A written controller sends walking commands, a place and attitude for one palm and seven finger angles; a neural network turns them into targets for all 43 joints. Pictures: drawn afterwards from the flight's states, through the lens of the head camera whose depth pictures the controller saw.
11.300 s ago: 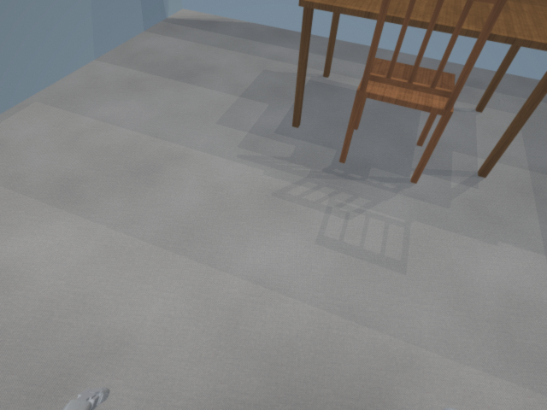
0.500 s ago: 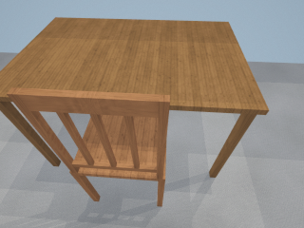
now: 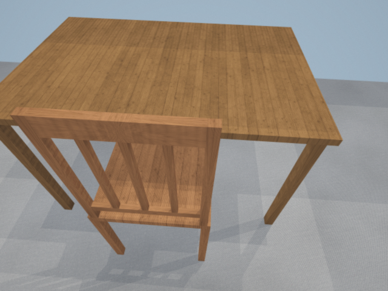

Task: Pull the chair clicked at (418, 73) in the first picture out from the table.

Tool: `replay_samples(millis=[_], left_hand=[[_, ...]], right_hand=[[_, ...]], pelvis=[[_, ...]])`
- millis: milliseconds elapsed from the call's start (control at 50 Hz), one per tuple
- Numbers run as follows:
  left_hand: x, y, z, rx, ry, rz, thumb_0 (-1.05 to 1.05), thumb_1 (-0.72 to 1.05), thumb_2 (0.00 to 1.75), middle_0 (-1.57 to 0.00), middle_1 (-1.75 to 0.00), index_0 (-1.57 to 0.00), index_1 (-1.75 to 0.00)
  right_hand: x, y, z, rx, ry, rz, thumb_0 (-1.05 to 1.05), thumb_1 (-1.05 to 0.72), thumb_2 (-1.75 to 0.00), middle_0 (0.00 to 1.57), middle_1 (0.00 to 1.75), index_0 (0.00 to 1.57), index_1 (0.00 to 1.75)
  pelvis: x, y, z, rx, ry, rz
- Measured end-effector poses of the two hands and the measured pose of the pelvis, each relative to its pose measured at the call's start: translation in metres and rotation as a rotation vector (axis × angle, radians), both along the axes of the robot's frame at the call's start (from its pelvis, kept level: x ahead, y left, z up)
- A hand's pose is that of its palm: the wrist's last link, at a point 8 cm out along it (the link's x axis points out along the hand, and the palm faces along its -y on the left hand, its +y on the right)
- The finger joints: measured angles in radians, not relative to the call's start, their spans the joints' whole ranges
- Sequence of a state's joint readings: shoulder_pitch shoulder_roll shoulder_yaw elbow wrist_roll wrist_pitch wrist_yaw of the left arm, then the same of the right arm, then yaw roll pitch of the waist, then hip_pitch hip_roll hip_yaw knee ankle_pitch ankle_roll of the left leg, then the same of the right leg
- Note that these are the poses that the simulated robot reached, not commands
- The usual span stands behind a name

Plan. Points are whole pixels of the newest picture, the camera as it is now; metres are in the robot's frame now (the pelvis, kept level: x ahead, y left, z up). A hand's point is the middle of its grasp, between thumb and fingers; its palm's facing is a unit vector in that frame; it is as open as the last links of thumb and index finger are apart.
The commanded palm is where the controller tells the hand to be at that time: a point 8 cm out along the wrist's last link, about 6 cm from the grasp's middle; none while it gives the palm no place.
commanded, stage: look again from close up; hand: left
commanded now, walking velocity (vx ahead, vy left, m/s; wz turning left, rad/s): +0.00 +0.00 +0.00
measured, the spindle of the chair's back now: (136, 180) +0.40 +0.18 -0.07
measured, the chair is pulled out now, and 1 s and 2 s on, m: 0.00 0.00 0.00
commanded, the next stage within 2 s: raise the hand toward the chair's back in 0.06 s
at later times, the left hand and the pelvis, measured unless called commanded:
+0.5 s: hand (124, 260) +0.18 +0.15 -0.02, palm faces -0.07 -1.00 +0.07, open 8.5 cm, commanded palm +0.11 +0.23 -0.07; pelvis -0.03 +0.02 -0.05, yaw +2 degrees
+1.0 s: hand (109, 278) +0.16 +0.19 -0.07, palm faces -0.01 -1.00 +0.01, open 12.9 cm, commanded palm +0.13 +0.25 -0.06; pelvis -0.04 +0.01 -0.10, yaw +3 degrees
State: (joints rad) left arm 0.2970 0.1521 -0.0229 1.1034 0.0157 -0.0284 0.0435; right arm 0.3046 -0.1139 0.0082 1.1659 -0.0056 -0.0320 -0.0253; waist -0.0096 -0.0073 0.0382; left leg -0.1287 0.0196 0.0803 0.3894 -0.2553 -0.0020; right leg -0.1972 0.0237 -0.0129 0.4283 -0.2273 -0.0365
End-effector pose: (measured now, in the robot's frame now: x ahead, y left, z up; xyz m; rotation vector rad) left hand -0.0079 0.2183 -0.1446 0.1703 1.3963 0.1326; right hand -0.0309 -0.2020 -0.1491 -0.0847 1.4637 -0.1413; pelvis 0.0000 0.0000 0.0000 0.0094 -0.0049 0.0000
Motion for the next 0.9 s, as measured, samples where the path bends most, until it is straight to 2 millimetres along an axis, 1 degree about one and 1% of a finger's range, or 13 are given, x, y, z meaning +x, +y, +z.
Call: replay_samples(millis=[200, 260, 300, 360, 420, 460, 520, 600, 640, 720, 800, 860, 900], left_hand=[[0.007, 0.010, 0.002, 0.005, -0.044, 0.046, 0.02, 0.93, 0.90, -0.20, -0.30, -0.20, -0.30], [0.066, 0.037, 0.048, 0.082, -0.434, 0.101, 0.04, 0.95, 0.90, -0.20, -0.30, -0.20, -0.30], [0.108, 0.043, 0.085, 0.099, -0.683, 0.107, 0.04, 0.93, 0.89, -0.20, -0.30, -0.20, -0.29], [0.164, 0.033, 0.131, 0.042, -1.034, 0.045, 0.03, 0.88, 0.87, -0.19, -0.29, -0.19, -0.29], [0.192, 0.010, 0.148, -0.117, -1.298, -0.025, 0.02, 0.82, 0.85, -0.18, -0.28, -0.18, -0.28], [0.188, -0.005, 0.141, -0.220, -1.392, -0.081, 0.01, 0.77, 0.83, -0.17, -0.28, -0.17, -0.27], [0.162, -0.016, 0.108, -0.278, -1.376, -0.158, 0.00, 0.69, 0.81, -0.17, -0.27, -0.17, -0.26], [0.112, -0.002, 0.052, -0.226, -1.200, -0.093, 0.00, 0.59, 0.77, -0.17, -0.25, -0.17, -0.25], [0.095, 0.014, 0.046, -0.146, -1.193, -0.045, 0.01, 0.54, 0.75, -0.17, -0.25, -0.17, -0.24], [0.094, 0.038, 0.081, -0.012, -1.399, -0.049, 0.01, 0.45, 0.71, -0.16, -0.23, -0.15, -0.23], [0.128, 0.025, 0.112, -0.078, -1.565, -0.197, 0.01, 0.35, 0.67, -0.14, -0.22, -0.14, -0.21], [0.154, 0.006, 0.097, -0.213, -1.421, -0.305, 0.01, 0.28, 0.64, -0.13, -0.21, -0.13, -0.20], [0.161, 0.000, 0.081, -0.281, -1.265, -0.309, 0.00, 0.24, 0.62, -0.13, -0.20, -0.13, -0.19]], right_hand=[[0.005, 0.005, 0.001, -0.011, -0.038, -0.004, 0.00, -0.90, -0.90, 0.20, 0.30, 0.19, 0.29], [0.031, -0.008, 0.008, -0.080, -0.237, 0.039, 0.02, -0.92, -0.90, 0.21, 0.30, 0.20, 0.29], [0.058, -0.019, 0.012, -0.105, -0.380, 0.064, 0.02, -0.92, -0.90, 0.21, 0.30, 0.20, 0.29], [0.104, -0.033, 0.022, -0.144, -0.596, 0.106, 0.02, -0.92, -0.90, 0.21, 0.30, 0.20, 0.29], [0.149, -0.041, 0.041, -0.176, -0.782, 0.133, 0.02, -0.92, -0.90, 0.20, 0.30, 0.20, 0.29], [0.174, -0.042, 0.057, -0.186, -0.879, 0.168, 0.02, -0.91, -0.90, 0.20, 0.30, 0.19, 0.29], [0.207, -0.039, 0.072, -0.196, -0.980, 0.237, 0.01, -0.91, -0.90, 0.20, 0.30, 0.19, 0.29], [0.240, -0.027, 0.067, -0.190, -1.028, 0.333, 0.01, -0.91, -0.90, 0.20, 0.30, 0.19, 0.29], [0.251, -0.016, 0.055, -0.173, -1.029, 0.376, 0.01, -0.90, -0.90, 0.20, 0.30, 0.19, 0.29], [0.254, 0.013, 0.017, -0.094, -0.990, 0.424, 0.01, -0.90, -0.90, 0.20, 0.30, 0.19, 0.29], [0.232, 0.038, -0.021, 0.008, -0.919, 0.393, 0.01, -0.90, -0.90, 0.20, 0.30, 0.20, 0.29], [0.204, 0.044, -0.039, 0.056, -0.838, 0.301, 0.01, -0.90, -0.90, 0.21, 0.30, 0.20, 0.30], [0.184, 0.041, -0.043, 0.056, -0.778, 0.236, 0.01, -0.90, -0.90, 0.21, 0.30, 0.20, 0.30]], pelvis=[[-0.002, 0.008, -0.002, -0.011, 0.002, 0.004], [-0.005, 0.012, -0.005, -0.007, 0.000, 0.023], [-0.007, 0.016, -0.008, -0.009, 0.006, 0.052], [-0.015, 0.022, -0.017, -0.012, 0.040, 0.074], [-0.022, 0.022, -0.031, -0.004, 0.102, 0.052], [-0.025, 0.019, -0.041, 0.000, 0.126, 0.040], [-0.029, 0.016, -0.058, 0.001, 0.161, 0.039], [-0.035, 0.011, -0.082, -0.012, 0.210, 0.059], [-0.038, 0.009, -0.093, -0.026, 0.232, 0.072], [-0.043, 0.008, -0.109, -0.062, 0.259, 0.097], [-0.050, 0.010, -0.117, -0.084, 0.275, 0.106], [-0.053, 0.012, -0.114, -0.074, 0.286, 0.094], [-0.052, 0.013, -0.109, -0.058, 0.289, 0.084]])
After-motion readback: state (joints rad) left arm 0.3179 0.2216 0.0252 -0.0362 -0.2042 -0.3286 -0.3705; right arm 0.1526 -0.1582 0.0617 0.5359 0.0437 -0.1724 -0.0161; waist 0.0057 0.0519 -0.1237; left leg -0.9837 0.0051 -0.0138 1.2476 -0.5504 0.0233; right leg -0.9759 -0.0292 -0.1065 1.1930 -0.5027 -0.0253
